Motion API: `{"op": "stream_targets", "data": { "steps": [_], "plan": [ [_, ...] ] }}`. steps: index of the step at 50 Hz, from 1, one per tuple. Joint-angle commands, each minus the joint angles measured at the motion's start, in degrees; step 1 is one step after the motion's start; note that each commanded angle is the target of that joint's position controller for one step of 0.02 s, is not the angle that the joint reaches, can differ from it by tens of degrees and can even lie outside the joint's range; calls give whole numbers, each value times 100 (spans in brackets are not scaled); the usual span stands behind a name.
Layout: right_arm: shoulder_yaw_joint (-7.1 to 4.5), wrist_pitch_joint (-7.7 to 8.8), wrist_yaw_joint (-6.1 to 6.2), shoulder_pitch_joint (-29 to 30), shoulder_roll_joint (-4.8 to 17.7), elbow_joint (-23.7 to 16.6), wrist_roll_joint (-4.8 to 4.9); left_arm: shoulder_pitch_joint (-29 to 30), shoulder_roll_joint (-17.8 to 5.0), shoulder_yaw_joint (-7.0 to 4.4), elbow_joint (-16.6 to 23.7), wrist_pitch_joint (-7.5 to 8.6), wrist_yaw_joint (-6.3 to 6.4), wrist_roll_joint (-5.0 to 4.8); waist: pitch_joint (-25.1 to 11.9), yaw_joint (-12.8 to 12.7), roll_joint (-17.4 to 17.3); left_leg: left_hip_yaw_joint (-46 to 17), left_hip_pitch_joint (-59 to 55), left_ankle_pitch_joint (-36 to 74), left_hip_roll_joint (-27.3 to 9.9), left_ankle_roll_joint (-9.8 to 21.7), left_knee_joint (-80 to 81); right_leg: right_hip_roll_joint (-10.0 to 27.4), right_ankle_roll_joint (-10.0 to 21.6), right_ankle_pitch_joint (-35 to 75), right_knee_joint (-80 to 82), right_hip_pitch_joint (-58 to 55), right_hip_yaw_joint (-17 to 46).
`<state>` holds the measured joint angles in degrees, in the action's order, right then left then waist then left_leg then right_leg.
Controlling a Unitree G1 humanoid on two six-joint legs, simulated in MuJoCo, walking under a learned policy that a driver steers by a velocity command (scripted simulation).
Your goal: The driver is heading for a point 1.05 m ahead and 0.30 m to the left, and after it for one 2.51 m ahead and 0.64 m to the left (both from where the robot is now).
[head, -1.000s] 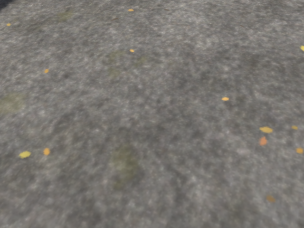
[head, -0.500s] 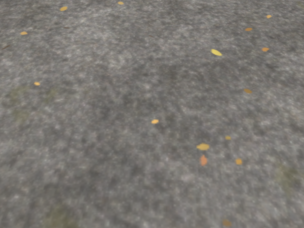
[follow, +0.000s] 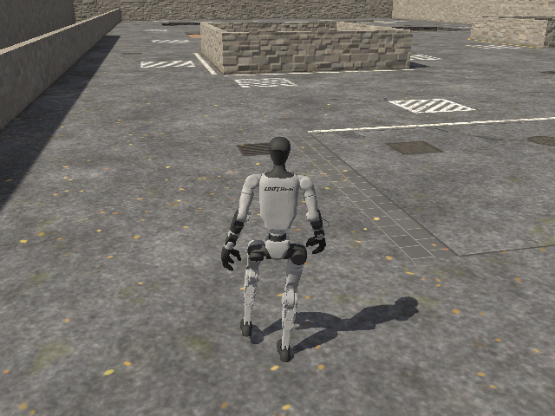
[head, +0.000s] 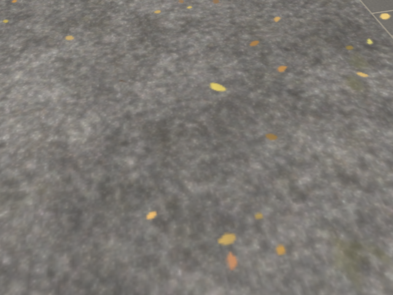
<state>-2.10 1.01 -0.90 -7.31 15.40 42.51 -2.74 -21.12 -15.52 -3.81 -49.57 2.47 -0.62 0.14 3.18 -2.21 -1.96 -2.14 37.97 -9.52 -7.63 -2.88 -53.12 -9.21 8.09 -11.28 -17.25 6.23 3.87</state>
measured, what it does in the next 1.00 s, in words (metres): walks ahead, turning left: left foot, then right foot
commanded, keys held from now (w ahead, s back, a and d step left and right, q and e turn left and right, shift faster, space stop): w+q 1.00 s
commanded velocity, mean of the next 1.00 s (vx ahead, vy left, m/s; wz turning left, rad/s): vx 0.50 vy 0.00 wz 0.35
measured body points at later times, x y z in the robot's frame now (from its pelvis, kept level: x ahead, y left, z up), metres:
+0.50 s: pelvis +0.28 +0.07 +0.00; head +0.31 +0.09 +0.45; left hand +0.39 +0.34 -0.12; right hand +0.34 -0.20 -0.13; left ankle +0.28 +0.12 -0.74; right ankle +0.36 -0.08 -0.67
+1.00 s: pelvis +0.55 +0.08 +0.00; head +0.58 +0.07 +0.45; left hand +0.52 +0.36 -0.11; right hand +0.76 -0.13 -0.12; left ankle +0.50 +0.19 -0.66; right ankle +0.59 +0.00 -0.74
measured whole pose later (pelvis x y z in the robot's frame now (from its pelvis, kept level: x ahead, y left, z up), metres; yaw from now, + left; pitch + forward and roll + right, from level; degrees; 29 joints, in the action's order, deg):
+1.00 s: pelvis +0.55 +0.08 +0.00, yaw +26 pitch +1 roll -1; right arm -4.4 -0.2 -2.5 -14.9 18.4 44.4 -2.1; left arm -15.7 -14.7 -1.8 -44.6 4.9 0.4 1.4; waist 1.4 0.0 -3.3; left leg -2.2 31.2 -16.8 -0.3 2.3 -63.5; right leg -1.3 2.6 -10.9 -20.6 10.8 -5.5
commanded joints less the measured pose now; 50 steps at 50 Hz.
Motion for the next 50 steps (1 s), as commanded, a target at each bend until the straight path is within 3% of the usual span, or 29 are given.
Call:
{"op": "stream_targets", "data": {
  "steps": [1,5,7,10,11,12,13,14,15,16,17,19,22,24,29,33,34,36,37,38,39,40,41,42,43,44,46,50],
  "plan": [
    [-44,39,-36,306,312,-370,20,-286,-718,-138,221,125,30,-7,-116,-53,465,276,99,750,173,23,691,1465,490,2133,575,-210,1069],
    [8,96,-93,936,299,-539,94,-658,-703,-73,51,184,80,64,0,-332,510,481,112,1011,311,302,1436,1660,331,2668,548,-870,853],
    [6,125,-118,1084,342,-614,116,-714,-738,-55,-21,191,118,127,95,-327,556,513,26,797,408,497,1739,1840,303,2874,523,-1166,774],
    [-67,155,-97,431,486,-421,146,-433,-864,-50,-53,211,186,187,-90,85,650,631,-1107,117,826,848,2118,1927,82,4633,-84,-1242,381],
    [-128,172,-51,-155,595,-226,154,-384,-922,-57,-77,204,189,218,-393,342,628,693,-1755,-95,1056,971,2213,1872,17,5357,-819,-1284,227],
    [-183,212,-1,-995,661,52,125,-298,-945,-51,-75,191,185,207,-803,745,477,702,-2743,103,1144,1122,2580,1702,-70,5351,-1893,-1025,-29],
    [-277,238,67,-1912,970,239,23,-277,-798,16,66,222,191,184,-1365,1087,125,-416,-4122,-271,225,1440,2611,1504,-164,3811,-3429,23,-219],
    [-455,221,62,-2124,1595,290,-20,-803,-380,81,207,241,117,30,-1796,719,-1284,-3512,-5439,-376,-1241,2382,3102,319,-527,-358,-5658,2166,-599],
    [-387,158,-32,-1647,1200,289,246,-516,-712,42,224,270,117,231,-1497,557,-653,-4264,-5148,-470,-1191,2368,3699,453,-448,-1399,-6042,2857,65],
    [-347,138,-52,-1147,982,170,279,-48,-749,41,349,303,78,212,-728,423,-235,-3299,-4397,-495,-1050,2283,3712,796,-453,-927,-5942,3089,134],
    [-297,147,-63,-964,751,155,232,282,-711,77,433,343,49,207,-404,397,176,-2733,-3825,78,-795,2164,3825,994,-480,-650,-5645,3012,75],
    [-238,191,-20,-952,592,270,233,359,-590,110,536,226,17,267,-195,138,156,-2015,-3125,968,-319,1910,3972,1220,-623,-588,-5060,2658,36],
    [-285,280,-4,-1196,742,385,285,410,-417,171,618,38,-14,300,-290,75,-25,-1604,-2839,1510,-48,1908,4100,1260,-873,-541,-4520,2562,-159],
    [-316,267,20,-1348,824,421,287,875,-381,198,797,1,-23,292,-144,164,-49,-1517,-2706,1324,84,1864,4252,1309,-1020,-172,-4008,2805,-267],
    [-359,211,56,-1908,836,532,292,2021,-301,265,1182,19,-64,231,-110,588,-152,-1527,-3085,1615,298,1506,4063,1200,-1151,926,-2616,3026,-332],
    [-379,171,110,-2197,860,542,204,2607,-324,307,1425,85,-67,171,-144,794,-215,-1799,-3586,2232,197,1476,3630,994,-1073,896,-1996,3001,-316],
    [-388,164,128,-2182,883,519,182,2654,-354,308,1471,109,-63,159,-151,781,-239,-1903,-3653,2330,147,1454,3512,948,-1028,797,-1837,2883,-280],
    [-416,159,169,-1892,965,410,164,2313,-489,270,1425,160,-38,140,-207,525,-308,-2069,-3489,2444,102,1288,3242,856,-890,489,-1387,2129,-189],
    [-429,172,162,-1691,1019,345,163,1873,-596,224,1295,188,0,129,-356,309,-324,-2091,-3280,2758,177,1174,2922,729,-796,274,-1195,1403,-216],
    [-428,208,121,-1564,1042,320,203,1203,-738,156,1106,247,64,142,-681,-34,-130,-1939,-3044,2917,436,1041,2173,718,-656,361,-818,407,-213],
    [-367,265,59,-1563,825,227,284,419,-1092,50,1015,312,163,242,-1338,-361,361,-1581,-2499,2119,768,885,906,1573,-385,-266,-638,-859,571],
    [-241,286,67,-1901,285,46,440,-62,-1515,-61,1052,265,248,360,-2009,-339,1316,-773,-1045,-1005,1458,707,-636,3123,34,-1067,-327,-2271,2597],
    [-268,217,94,-2217,590,0,295,145,-1535,-112,1007,156,222,269,-2053,-9,1712,-463,-265,-2279,1416,722,-1411,3549,453,-1483,53,-2058,4141],
    [-304,128,106,-1958,782,170,168,503,-934,-8,1087,116,194,220,-1198,78,766,-483,-56,-1747,1002,724,-1726,3283,383,-1828,101,-1309,3433],
    [-290,109,38,-1589,716,146,133,750,-561,82,1094,128,164,184,-633,82,372,-401,-136,-1316,849,678,-1569,2927,260,-1363,254,-631,2519],
    [-284,77,-15,-1460,610,120,124,853,-441,119,1066,149,154,202,-402,175,505,-333,-270,-1115,699,632,-1372,2653,109,-741,415,-240,1839],
    [-272,-47,-118,-1390,538,95,37,701,-439,114,908,246,144,163,-261,259,811,-221,-427,-948,571,552,-1275,2363,22,288,556,103,1003],
    [-235,-129,-237,-817,435,-181,46,428,-536,41,729,389,84,86,-260,272,715,-175,44,-387,450,458,-1142,2428,149,1146,806,-33,282]
  ]
}}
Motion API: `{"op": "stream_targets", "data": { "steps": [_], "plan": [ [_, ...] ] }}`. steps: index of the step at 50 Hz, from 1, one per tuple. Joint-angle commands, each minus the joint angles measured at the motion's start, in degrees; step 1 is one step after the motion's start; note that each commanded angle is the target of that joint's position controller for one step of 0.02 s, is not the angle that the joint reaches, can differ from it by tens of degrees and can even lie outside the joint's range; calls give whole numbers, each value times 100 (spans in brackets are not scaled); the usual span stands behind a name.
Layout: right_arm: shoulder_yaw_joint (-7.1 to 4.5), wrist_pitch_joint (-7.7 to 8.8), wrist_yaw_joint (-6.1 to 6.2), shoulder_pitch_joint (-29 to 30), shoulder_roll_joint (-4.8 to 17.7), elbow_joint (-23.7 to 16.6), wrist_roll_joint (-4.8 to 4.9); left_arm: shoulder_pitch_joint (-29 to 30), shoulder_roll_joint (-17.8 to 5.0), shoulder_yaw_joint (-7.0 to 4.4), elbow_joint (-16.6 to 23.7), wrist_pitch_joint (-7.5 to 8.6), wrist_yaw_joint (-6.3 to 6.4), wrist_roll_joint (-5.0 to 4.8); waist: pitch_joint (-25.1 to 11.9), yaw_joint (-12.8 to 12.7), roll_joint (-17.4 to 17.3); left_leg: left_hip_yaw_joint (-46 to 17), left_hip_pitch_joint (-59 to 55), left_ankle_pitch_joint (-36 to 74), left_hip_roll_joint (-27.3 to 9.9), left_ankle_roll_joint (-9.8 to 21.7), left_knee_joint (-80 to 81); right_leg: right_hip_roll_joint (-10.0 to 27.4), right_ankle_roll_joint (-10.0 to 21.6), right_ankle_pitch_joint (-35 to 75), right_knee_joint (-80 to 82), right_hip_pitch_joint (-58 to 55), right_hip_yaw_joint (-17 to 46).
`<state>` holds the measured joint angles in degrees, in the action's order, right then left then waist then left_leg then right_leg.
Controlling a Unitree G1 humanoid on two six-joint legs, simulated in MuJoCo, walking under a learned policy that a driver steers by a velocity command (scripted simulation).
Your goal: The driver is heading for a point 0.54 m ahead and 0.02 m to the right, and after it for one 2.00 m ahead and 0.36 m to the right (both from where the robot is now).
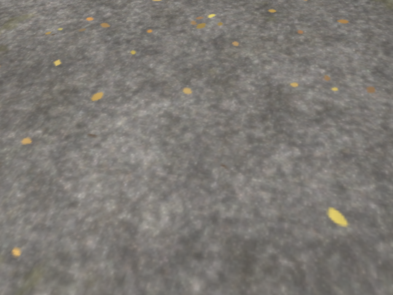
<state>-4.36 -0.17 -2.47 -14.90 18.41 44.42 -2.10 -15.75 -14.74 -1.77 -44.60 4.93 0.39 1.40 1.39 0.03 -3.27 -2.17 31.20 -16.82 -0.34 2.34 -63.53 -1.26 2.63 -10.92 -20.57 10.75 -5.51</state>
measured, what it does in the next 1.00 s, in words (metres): walks ahead: left foot, then right foot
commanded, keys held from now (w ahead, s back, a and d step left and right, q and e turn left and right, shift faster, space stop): w+q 0.24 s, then w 0.04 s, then w+e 0.36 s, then e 0.36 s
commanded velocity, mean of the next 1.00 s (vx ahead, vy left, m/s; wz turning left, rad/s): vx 0.41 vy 0.00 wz -0.02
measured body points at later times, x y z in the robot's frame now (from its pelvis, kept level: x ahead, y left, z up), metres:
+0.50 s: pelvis +0.25 +0.08 +0.00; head +0.28 +0.10 +0.45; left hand +0.25 +0.34 -0.14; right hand +0.40 -0.16 -0.12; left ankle +0.25 +0.13 -0.74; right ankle +0.25 -0.08 -0.66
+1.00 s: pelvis +0.46 +0.07 -0.02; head +0.51 +0.06 +0.43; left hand +0.59 +0.33 -0.14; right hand +0.54 -0.19 -0.15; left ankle +0.41 +0.21 -0.65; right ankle +0.54 +0.03 -0.74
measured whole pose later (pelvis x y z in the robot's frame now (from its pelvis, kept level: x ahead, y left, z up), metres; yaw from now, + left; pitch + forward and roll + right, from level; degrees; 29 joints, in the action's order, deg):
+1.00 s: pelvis +0.46 +0.07 -0.02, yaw -6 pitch +0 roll +0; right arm -1.6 0.9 1.6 -11.2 13.3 46.2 -1.7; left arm -11.2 -15.1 -3.7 -46.1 0.1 0.0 -0.1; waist 5.7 0.0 -0.5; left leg -0.4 27.2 -24.8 -1.3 -1.6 -71.6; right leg -7.1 7.8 -6.6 -27.4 21.2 -1.8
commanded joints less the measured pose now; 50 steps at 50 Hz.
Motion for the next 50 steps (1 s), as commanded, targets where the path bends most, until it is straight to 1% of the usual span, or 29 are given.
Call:
{"op": "stream_targets", "data": {
  "steps": [1,7,11,13,14,15,16,17,18,19,20,21,22,23,26,29,32,36,38,40,41,42,43,44,45,46,47,48,50],
  "plan": [
    [3,-14,-101,132,121,-445,-22,-167,-617,-173,188,142,-19,-40,-23,24,823,-149,881,520,-309,-96,25,1621,705,1215,1186,-533,1037],
    [156,36,-221,1259,-89,-834,11,-486,-718,-228,-51,104,-30,-32,230,-214,813,355,628,1528,-326,-48,1791,1447,528,1678,1178,-657,9],
    [171,40,-243,1704,-24,-1053,-32,-813,-898,-281,-239,-2,27,-18,319,-328,817,767,331,932,-164,243,2568,1646,402,2409,817,-1234,-301],
    [138,46,-183,1517,34,-1035,-77,-924,-1035,-298,-336,-84,62,-5,113,-208,902,970,-259,293,186,471,2822,1683,332,4159,42,-1457,-521],
    [92,78,-138,1075,103,-915,-102,-983,-1108,-299,-386,-132,73,0,-165,-5,919,982,-834,97,417,614,3001,1684,319,4867,-703,-1483,-600],
    [25,148,-71,153,175,-595,-154,-1014,-1057,-255,-407,-170,72,-32,-670,399,705,890,-2110,418,588,774,3497,1572,234,4647,-1813,-1042,-737],
    [-85,193,34,-817,506,-335,-228,-1046,-785,-147,-259,-157,44,-39,-1365,773,177,-337,-3771,-82,-383,1022,3688,1418,130,2721,-3319,202,-749],
    [-184,199,118,-811,1109,-372,-131,-1385,-120,7,60,-149,-87,-107,-1957,412,-1178,-3338,-5310,158,-2320,1701,4153,406,-161,-2242,-5254,2470,-550],
    [-216,152,196,-1021,1072,-420,48,-696,-811,-180,50,-187,-31,-48,-1965,826,-155,-3538,-4984,853,-2361,1703,4475,312,-104,-1831,-5806,2794,444],
    [-149,177,251,-652,847,-285,55,-322,-727,-172,147,-149,-43,-157,-1128,615,-2,-2367,-4291,1701,-2112,1534,4459,519,-29,-1230,-5711,2945,675],
    [-51,237,253,-430,520,-209,48,-346,-580,-120,73,-107,-63,-187,-601,377,153,-1645,-3466,2333,-1817,1289,4612,632,3,-956,-5236,2654,739],
    [18,298,250,-197,320,-179,53,-485,-548,-134,-62,-159,-86,-126,-367,149,170,-1121,-2998,2451,-1550,1027,4777,720,1,-837,-4852,2350,796],
    [78,349,246,-16,152,-162,82,-766,-519,-138,-205,-265,-112,-38,-275,-48,6,-737,-2594,2457,-1375,874,4968,727,-41,-745,-4653,1987,808],
    [110,414,236,-16,67,-127,86,-887,-482,-156,-305,-347,-141,-4,-252,-96,-45,-533,-2402,2535,-1301,811,5105,665,-57,-653,-4590,1797,811],
    [78,550,236,-182,159,57,110,-655,-330,-186,-312,-435,-234,-15,-25,-145,-25,-51,-2406,2485,-1196,700,5457,611,-80,-110,-4364,2181,833],
    [87,586,252,-415,109,220,105,-57,-286,-199,-183,-445,-262,-12,259,-13,-25,317,-2615,2397,-1142,590,5658,614,-119,510,-3907,2800,847],
    [113,604,281,-514,64,343,118,451,-191,-154,-45,-408,-296,7,384,68,-11,708,-2807,2649,-1082,518,5671,568,-121,1023,-3062,2902,645],
    [141,550,402,-779,101,571,149,1041,26,-31,197,-358,-357,66,462,211,-13,1284,-3078,4725,-1087,386,5075,315,-5,1191,-1822,2354,-101],
    [115,501,467,-807,243,643,142,805,-44,-51,181,-347,-354,91,225,109,-169,1387,-3370,5852,-1132,278,4432,26,159,837,-1595,1930,-289],
    [50,434,540,-602,433,608,137,54,-243,-133,10,-322,-302,122,-188,-211,-340,1427,-3404,6607,-1180,222,3286,-284,408,369,-1445,1174,-308],
    [36,397,544,-482,469,553,147,-499,-403,-210,-136,-264,-258,156,-517,-454,-260,1389,-3235,6077,-1148,213,2318,-368,568,530,-1057,530,-148],
    [18,391,507,-297,512,460,223,-1049,-655,-310,-262,-181,-180,219,-833,-839,142,1494,-2633,4451,-827,51,774,-86,822,1813,-337,-374,269],
    [161,399,447,-811,-183,212,166,-923,-1376,-478,-230,-167,-114,148,-1362,-279,1431,1398,-787,-1534,36,-175,-1099,1670,1450,6119,-1330,-2049,2096],
    [139,304,440,-1033,-5,153,211,-1187,-1597,-577,-160,-231,-106,-133,-2417,-416,1240,265,57,-2000,505,-299,-2313,2396,2458,6788,-957,-2805,3698],
    [137,277,434,-760,134,146,137,-673,-1366,-557,17,-335,-51,-227,-1969,-371,553,-97,325,-1370,88,-294,-2244,2229,2355,5522,-575,-2194,3243],
    [135,288,419,-354,164,46,120,-201,-976,-447,99,-417,-12,-230,-1090,-265,372,-35,434,-991,-86,-315,-1838,1924,2108,4460,-225,-1297,2864],
    [116,264,422,-153,181,15,62,41,-695,-362,108,-466,8,-209,-554,-89,143,-31,372,-822,-213,-364,-1383,1586,1800,3925,29,-649,2587],
    [112,159,416,-190,170,-13,2,145,-576,-327,122,-491,28,-214,-396,42,199,-48,94,-735,-281,-422,-988,1329,1620,3679,175,-159,2318],
    [130,-47,415,-374,34,9,-15,144,-670,-340,110,-460,-11,-124,-502,160,321,34,-359,-614,-200,-493,-564,1065,1415,3595,228,293,2063]
  ]
}}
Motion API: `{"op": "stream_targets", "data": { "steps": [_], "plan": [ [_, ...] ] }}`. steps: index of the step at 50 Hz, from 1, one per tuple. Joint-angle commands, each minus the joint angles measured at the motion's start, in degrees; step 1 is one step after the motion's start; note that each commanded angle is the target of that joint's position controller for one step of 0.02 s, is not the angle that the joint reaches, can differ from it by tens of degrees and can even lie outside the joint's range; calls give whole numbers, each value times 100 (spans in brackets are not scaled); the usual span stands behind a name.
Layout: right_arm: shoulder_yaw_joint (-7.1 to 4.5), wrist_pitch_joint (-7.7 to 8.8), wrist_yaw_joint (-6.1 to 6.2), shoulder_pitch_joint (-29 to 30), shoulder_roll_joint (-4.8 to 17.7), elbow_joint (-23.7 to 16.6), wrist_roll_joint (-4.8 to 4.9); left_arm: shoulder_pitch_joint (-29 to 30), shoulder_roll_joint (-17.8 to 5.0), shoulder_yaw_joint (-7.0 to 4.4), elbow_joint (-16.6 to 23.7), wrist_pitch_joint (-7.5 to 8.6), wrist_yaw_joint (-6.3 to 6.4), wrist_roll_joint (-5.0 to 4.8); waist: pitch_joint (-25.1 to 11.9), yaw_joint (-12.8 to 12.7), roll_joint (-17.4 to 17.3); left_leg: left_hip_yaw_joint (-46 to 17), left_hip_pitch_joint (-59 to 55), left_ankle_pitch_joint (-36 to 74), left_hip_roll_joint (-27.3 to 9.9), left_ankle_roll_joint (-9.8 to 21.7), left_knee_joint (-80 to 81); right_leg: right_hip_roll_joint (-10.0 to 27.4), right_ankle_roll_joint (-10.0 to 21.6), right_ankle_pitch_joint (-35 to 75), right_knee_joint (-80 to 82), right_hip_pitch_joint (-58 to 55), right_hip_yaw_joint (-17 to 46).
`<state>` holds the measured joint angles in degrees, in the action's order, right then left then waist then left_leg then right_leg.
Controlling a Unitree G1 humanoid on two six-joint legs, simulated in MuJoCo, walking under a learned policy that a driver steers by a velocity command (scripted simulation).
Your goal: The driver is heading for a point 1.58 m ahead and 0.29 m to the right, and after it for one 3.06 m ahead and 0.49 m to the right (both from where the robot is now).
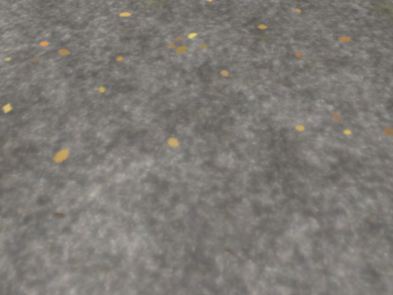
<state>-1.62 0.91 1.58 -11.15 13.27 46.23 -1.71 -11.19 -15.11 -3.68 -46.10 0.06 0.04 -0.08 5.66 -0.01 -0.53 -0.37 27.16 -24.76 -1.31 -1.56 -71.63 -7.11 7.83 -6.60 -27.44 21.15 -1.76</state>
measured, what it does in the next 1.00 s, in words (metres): steps on the spot, turning right: left foot, then right foot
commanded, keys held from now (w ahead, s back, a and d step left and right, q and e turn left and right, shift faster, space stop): e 0.66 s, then no key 0.10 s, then w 0.14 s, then w+q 0.10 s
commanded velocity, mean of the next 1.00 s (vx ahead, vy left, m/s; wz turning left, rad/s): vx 0.07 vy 0.00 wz -0.48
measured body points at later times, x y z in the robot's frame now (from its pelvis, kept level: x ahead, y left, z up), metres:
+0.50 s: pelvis +0.05 +0.06 +0.01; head +0.08 +0.08 +0.46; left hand +0.23 +0.31 -0.12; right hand +0.09 -0.24 -0.08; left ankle +0.08 +0.16 -0.73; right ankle +0.05 -0.04 -0.69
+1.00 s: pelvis +0.05 +0.03 +0.01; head +0.05 +0.01 +0.46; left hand +0.26 +0.22 -0.10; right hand -0.03 -0.23 -0.12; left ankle +0.11 +0.15 -0.68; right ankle -0.03 -0.01 -0.73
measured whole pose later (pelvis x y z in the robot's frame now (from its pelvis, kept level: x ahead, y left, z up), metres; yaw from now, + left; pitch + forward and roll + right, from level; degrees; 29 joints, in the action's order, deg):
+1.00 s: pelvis +0.05 +0.03 +0.01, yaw -28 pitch -1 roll +0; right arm -3.1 -1.4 -1.5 -18.5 16.6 46.5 -1.3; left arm -14.9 -13.4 -0.9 -46.4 -0.1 -0.3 1.7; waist 0.6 1.6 -2.8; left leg 1.7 22.2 -22.4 -1.5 2.7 -50.3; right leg -3.1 3.8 -16.5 -21.6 4.5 -0.5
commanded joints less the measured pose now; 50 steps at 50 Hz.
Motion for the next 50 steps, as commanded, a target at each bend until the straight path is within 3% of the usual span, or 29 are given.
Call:
{"op": "stream_targets", "data": {
  "steps": [1,3,8,10,16,18,20,21,22,23,24,25,26,27,32,38,41,42,43,44,45,46,47,48,49,50],
  "plan": [
    [-133,-198,10,-790,493,-181,-32,-305,-746,-185,268,48,2,53,-1007,193,94,-131,-9,250,-74,-129,414,1563,840,3112,904,-673,1631],
    [-142,-247,16,-661,500,-248,-17,-305,-877,-233,311,43,-10,77,-1102,155,236,-150,72,411,-71,-159,755,1457,724,2485,952,-640,1694],
    [-190,-345,54,37,639,-499,-2,-436,-941,-288,388,-114,26,87,-972,-137,586,-321,493,595,-62,-228,1516,1333,495,-129,1211,-789,2356],
    [-189,-339,69,222,654,-569,21,-502,-951,-307,403,-154,33,105,-882,-225,643,-390,552,546,-13,-214,1822,1346,481,-684,1245,-897,2640],
    [-151,-204,115,238,687,-666,146,-455,-999,-351,457,-205,-3,166,-894,-233,776,-441,-131,119,352,15,2841,1341,451,163,921,-1031,3180],
    [-140,-146,134,-18,705,-645,196,-331,-1001,-356,477,-230,-27,150,-918,-115,829,-428,-653,73,481,136,3492,1291,352,597,806,-955,3358],
    [-143,-72,186,-495,724,-543,177,-90,-952,-339,516,-255,-24,57,-869,204,697,-395,-1662,802,449,246,5011,980,-21,149,567,-493,3277],
    [-221,-42,235,-459,1087,-564,97,-207,-692,-271,558,-241,-3,-1,-832,86,36,-1118,-2154,692,-335,426,5785,512,-385,-1076,2,53,2816],
    [-323,-79,240,-64,1668,-785,17,-416,-412,-210,682,-205,23,-71,-801,-128,-1244,-2789,-2435,938,-1886,1021,6154,-462,-717,-2273,-1291,1019,1415],
    [-321,-125,194,66,1550,-805,-30,-372,-981,-343,568,-202,54,183,-626,-80,-831,-2737,-1720,2023,-2185,1519,5899,-227,-795,-2611,-2541,1041,961],
    [-216,-125,159,134,1162,-851,15,-398,-1053,-386,514,-210,31,208,-606,-194,-520,-2297,-1523,2648,-1955,1562,5733,-27,-826,-2407,-3124,819,975],
    [-152,-122,129,351,924,-874,50,-506,-995,-386,407,-253,-5,207,-489,-316,-364,-1643,-1429,2906,-1538,1380,5619,45,-862,-2075,-3519,766,934],
    [-133,-125,125,485,872,-927,51,-603,-945,-378,353,-314,-57,195,-528,-375,-551,-1185,-1582,3079,-1215,1208,5522,49,-906,-1821,-3844,831,860],
    [-126,-129,137,463,864,-964,37,-680,-912,-359,313,-360,-117,168,-569,-328,-773,-901,-1757,3499,-1081,1175,5426,50,-978,-1760,-4094,948,759],
    [-221,-125,117,-308,1015,-789,35,-80,-752,-243,516,-435,-210,84,-663,135,-780,-583,-2756,4230,-1222,1306,5163,271,-1214,-1744,-3560,1343,506],
    [-293,-86,-13,-322,1152,-660,11,135,-509,-78,614,-459,-198,36,-771,182,-958,-382,-2380,4232,-1360,1391,4996,400,-1005,-2048,-2011,220,234],
    [-342,-123,-125,-456,1275,-544,-31,196,-536,-13,636,-410,-192,63,-816,268,-1113,-563,-1992,1742,-1347,1364,5320,342,-743,-2129,-1048,-464,-82],
    [-350,-157,-156,-438,1282,-502,-20,98,-499,14,584,-371,-199,88,-692,152,-1016,-579,-1672,915,-1305,1296,5348,321,-620,-1864,-439,-879,-167],
    [-330,-192,-171,-363,1194,-473,28,-187,-407,53,435,-302,-186,123,-562,-71,-811,-454,-1113,298,-1181,1157,5178,281,-464,-1321,385,-1629,-238],
    [-264,-190,-175,-374,945,-450,29,-601,-450,62,227,-216,-144,151,-572,-269,-370,-225,-373,-240,-967,922,4767,391,-345,-1312,839,-2546,69],
    [-107,-166,-220,-354,366,-567,-20,-1174,-798,22,98,-115,-90,239,-739,-478,1103,490,562,-912,-407,579,3080,1856,-134,-2715,1693,-3310,2024],
    [-131,-164,-199,72,558,-840,-47,-1280,-1563,-162,112,-75,-44,201,-58,-625,1707,588,1655,-967,187,442,2351,2952,553,-3218,2237,-2527,3718],
    [-275,-161,-210,345,1068,-837,-34,-1117,-1244,-103,55,-35,-4,217,396,-574,904,11,1599,-445,-202,471,1902,2796,692,-3035,2185,-2146,3258],
    [-297,-120,-304,99,1036,-675,73,-777,-921,12,99,31,16,190,429,-308,812,-122,1519,43,-204,480,1810,2454,535,-2821,2218,-2096,2737],
    [-306,-71,-364,-175,1021,-483,110,-553,-783,48,127,96,32,180,388,-149,799,-194,1401,394,-217,453,1790,2180,323,-2300,2297,-2164,2205],
    [-331,-53,-400,-311,1017,-342,54,-495,-713,71,117,175,72,167,271,-103,804,-183,1305,690,-171,427,1611,2002,214,-1710,2310,-2254,1773]
  ]
}}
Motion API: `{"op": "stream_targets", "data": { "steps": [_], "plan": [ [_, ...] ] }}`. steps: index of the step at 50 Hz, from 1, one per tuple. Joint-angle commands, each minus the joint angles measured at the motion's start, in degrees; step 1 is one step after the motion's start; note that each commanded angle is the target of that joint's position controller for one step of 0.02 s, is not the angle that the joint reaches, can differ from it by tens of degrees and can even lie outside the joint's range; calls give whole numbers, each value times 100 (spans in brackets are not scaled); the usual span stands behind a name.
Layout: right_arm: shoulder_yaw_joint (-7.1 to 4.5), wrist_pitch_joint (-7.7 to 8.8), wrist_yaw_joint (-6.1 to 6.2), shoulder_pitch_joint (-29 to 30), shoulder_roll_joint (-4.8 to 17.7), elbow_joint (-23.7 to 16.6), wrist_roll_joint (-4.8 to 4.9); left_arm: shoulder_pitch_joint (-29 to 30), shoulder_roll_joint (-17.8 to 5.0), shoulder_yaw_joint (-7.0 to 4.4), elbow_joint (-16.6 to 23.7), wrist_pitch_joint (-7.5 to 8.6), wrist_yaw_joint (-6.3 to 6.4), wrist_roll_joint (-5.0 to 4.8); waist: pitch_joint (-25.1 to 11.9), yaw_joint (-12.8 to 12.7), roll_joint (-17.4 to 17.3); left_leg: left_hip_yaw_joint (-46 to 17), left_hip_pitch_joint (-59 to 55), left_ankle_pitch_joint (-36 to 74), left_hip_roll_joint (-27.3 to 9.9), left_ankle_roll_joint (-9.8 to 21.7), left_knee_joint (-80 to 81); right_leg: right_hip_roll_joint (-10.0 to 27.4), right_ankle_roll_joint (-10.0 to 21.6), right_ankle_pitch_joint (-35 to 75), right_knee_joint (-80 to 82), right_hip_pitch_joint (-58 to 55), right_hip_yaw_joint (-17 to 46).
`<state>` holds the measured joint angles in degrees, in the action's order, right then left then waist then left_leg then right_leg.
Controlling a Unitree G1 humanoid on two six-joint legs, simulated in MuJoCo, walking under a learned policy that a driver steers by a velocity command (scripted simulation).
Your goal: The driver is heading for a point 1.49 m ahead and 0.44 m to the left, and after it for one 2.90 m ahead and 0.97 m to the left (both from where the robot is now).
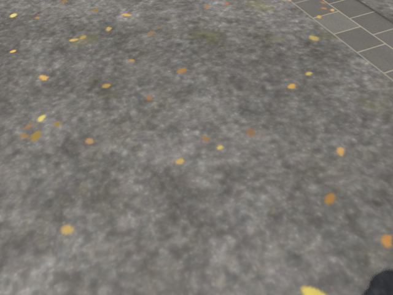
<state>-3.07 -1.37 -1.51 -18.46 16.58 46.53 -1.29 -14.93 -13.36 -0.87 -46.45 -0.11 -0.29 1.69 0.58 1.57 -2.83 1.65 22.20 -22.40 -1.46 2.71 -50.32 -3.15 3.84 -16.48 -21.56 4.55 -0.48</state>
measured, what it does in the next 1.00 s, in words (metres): walks ahead, turning left: left foot, then right foot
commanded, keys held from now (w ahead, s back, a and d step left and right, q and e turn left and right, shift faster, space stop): w+q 0.86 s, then w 0.14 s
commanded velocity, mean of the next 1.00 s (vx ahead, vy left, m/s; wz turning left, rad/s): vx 0.46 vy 0.00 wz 0.45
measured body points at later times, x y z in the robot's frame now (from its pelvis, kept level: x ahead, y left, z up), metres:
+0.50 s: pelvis +0.21 +0.07 -0.02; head +0.25 +0.08 +0.43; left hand +0.18 +0.33 -0.16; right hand +0.41 -0.16 -0.13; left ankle +0.26 +0.13 -0.74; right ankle +0.08 -0.09 -0.63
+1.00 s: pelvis +0.50 +0.13 -0.02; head +0.53 +0.15 +0.43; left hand +0.57 +0.44 -0.11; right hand +0.63 -0.13 -0.15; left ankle +0.29 +0.13 -0.69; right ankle +0.63 +0.10 -0.74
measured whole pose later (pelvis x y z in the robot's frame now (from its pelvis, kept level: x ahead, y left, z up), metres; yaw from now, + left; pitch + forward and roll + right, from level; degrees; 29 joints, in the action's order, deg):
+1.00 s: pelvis +0.50 +0.13 -0.02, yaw +32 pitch +2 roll +0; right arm -3.8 2.7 0.3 -25.1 17.3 49.8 -0.3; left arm -3.4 -15.1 -0.4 -40.3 4.3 -0.1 2.5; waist 2.4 4.4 -0.7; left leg -10.2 7.2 -25.7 8.3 5.2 -51.1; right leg -2.1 2.5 -8.0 -33.0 26.2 -1.1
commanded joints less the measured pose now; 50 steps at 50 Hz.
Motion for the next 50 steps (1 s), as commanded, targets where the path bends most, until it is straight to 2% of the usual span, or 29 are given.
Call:
{"op": "stream_targets", "data": {
  "steps": [1,4,9,12,14,15,17,18,19,20,21,22,23,24,25,26,27,30,33,36,40,42,44,45,46,47,48,49,50],
  "plan": [
    [-184,182,-106,319,626,-254,-8,-179,-809,-187,109,274,114,-2,646,-262,952,-501,1725,670,-59,-15,-706,1499,548,-68,1664,-646,1269],
    [-181,170,-114,410,445,-217,5,-448,-767,-191,-70,400,95,-30,611,-275,784,-620,2046,1051,26,-87,-968,1503,486,759,1616,-757,650],
    [-117,159,-162,1042,247,-412,-72,-659,-657,-155,-301,476,94,-17,859,-386,716,-394,2401,1541,-11,-256,-359,1544,552,1564,1675,-731,68],
    [-15,189,-248,1533,95,-651,-90,-752,-710,-151,-443,518,117,-30,905,-460,754,96,2057,1707,-61,-142,485,1561,521,2427,1551,-727,-337],
    [36,193,-283,1774,34,-824,-90,-913,-778,-155,-578,518,144,-29,901,-491,745,362,1811,1576,-24,68,989,1676,477,3129,1353,-929,-499],
    [41,193,-276,1717,35,-849,-79,-888,-826,-157,-611,514,154,-19,812,-414,758,496,1514,1443,84,208,1215,1688,419,3912,1095,-1016,-643],
    [-15,194,-219,1197,165,-748,-78,-812,-1015,-188,-638,489,195,0,329,-117,916,764,634,995,463,500,1325,1726,310,6126,62,-1172,-876],
    [-82,218,-188,594,307,-590,-81,-780,-1124,-219,-633,441,210,24,-84,156,945,777,-71,771,664,643,1411,1745,281,6659,-870,-1106,-955],
    [-182,270,-140,-269,488,-320,-121,-755,-1186,-232,-599,407,214,-1,-607,542,823,616,-1314,891,799,820,1821,1657,197,6089,-2121,-572,-1045],
    [-347,285,-40,-1035,953,-137,-170,-778,-1053,-184,-450,430,178,-15,-1149,841,260,-642,-2690,38,-56,1129,2219,1390,79,4086,-3815,612,-1105],
    [-481,244,8,-722,1486,-287,-89,-872,-446,-85,-77,500,49,-123,-1666,342,-1314,-4196,-4041,-339,-1716,1981,3066,13,-248,-987,-6074,2938,-735],
    [-493,208,-10,-648,1415,-289,101,-309,-981,-183,48,575,15,-38,-1674,591,-315,-4482,-3933,129,-1737,2066,3465,178,-158,-808,-6443,3503,423],
    [-427,208,45,-338,1187,-243,95,-28,-898,-161,173,638,-11,-100,-907,394,-14,-3603,-3238,615,-1639,1928,3463,492,-117,-326,-6217,3678,443],
    [-343,230,67,-165,869,-198,87,-76,-821,-132,156,680,-2,-91,-288,139,438,-2994,-2326,1383,-1417,1698,3567,732,-126,-66,-5592,3442,362],
    [-292,279,89,42,728,-197,83,-37,-758,-129,177,616,8,-13,-64,-60,526,-2550,-1782,1813,-1090,1512,3621,886,-178,-69,-5150,3149,404],
    [-246,314,101,229,619,-226,84,-223,-713,-106,123,496,3,78,-22,-242,462,-2191,-1401,2140,-849,1424,3713,927,-260,-79,-4922,2823,382],
    [-227,367,93,243,599,-235,100,-328,-678,-104,114,384,-16,130,-55,-313,360,-2013,-1222,2381,-737,1420,3766,936,-336,-91,-4735,2681,346],
    [-254,469,75,52,733,-164,134,-60,-614,-103,277,212,-52,159,55,-311,228,-1765,-949,2379,-491,1392,3950,952,-561,261,-4099,2893,165],
    [-266,462,92,-307,770,-92,139,754,-648,-119,575,192,-61,136,286,-44,97,-1870,-1135,2197,-394,1219,4059,954,-721,996,-3228,3448,115],
    [-282,451,118,-644,789,-27,145,1294,-631,-107,754,215,-92,104,221,192,16,-1942,-1601,2581,-345,1031,3861,815,-742,1563,-2519,3629,137],
    [-283,434,182,-1006,795,30,85,1971,-609,-48,1024,273,-133,62,226,426,-60,-2143,-2154,3371,-385,1002,3491,561,-666,1616,-1810,3672,100],
    [-292,432,222,-1049,845,21,43,2143,-645,-30,1155,321,-138,29,218,438,-116,-2310,-2333,3762,-480,969,3283,442,-566,1483,-1463,3453,122],
    [-303,439,271,-778,928,-41,35,1737,-758,-55,1085,366,-118,8,129,163,-189,-2353,-2221,4100,-535,785,3062,324,-400,1266,-983,2604,162],
    [-298,462,265,-619,957,-67,29,1261,-864,-103,930,391,-79,0,-44,-42,-217,-2278,-2062,4749,-487,655,2728,173,-276,1039,-847,1825,89],
    [-284,495,228,-593,964,-29,41,557,-1008,-177,708,437,-17,1,-405,-344,-85,-2107,-2009,5275,-298,534,1946,55,-140,983,-625,917,-8],
    [-244,546,176,-592,858,-12,87,-234,-1181,-246,552,513,64,60,-898,-736,126,-1852,-1495,4691,-5,415,811,488,63,966,-461,-312,317],
    [-106,597,154,-898,339,-170,191,-1005,-1618,-351,546,529,162,199,-1760,-829,945,-1337,-461,2452,429,256,-889,2005,465,-135,-351,-1707,2196],
    [-100,562,154,-1495,325,-161,210,-899,-1837,-448,411,431,124,114,-2097,-412,2132,-901,704,-748,1105,135,-2056,2831,1112,-110,430,-2119,4662],
    [-122,486,198,-1225,629,18,16,-388,-1289,-371,513,384,65,14,-1123,-289,925,-1048,1182,-323,623,173,-2412,2601,1065,-665,502,-1326,4225]
  ]
}}
Keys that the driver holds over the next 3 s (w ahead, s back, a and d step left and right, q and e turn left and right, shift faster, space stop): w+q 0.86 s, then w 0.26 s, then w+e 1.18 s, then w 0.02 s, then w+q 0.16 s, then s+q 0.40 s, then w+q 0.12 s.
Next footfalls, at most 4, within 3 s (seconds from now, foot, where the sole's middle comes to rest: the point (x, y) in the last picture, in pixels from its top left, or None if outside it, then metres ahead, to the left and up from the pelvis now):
0.38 left None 0.30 0.14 -0.78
0.94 right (180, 259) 0.67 0.12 -0.78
1.42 left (101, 240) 0.76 0.42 -0.78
1.96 right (137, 172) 1.08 0.30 -0.78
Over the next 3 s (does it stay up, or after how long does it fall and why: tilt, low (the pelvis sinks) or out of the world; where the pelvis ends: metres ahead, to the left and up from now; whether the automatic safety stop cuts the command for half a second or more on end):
stays up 1.32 0.38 0.00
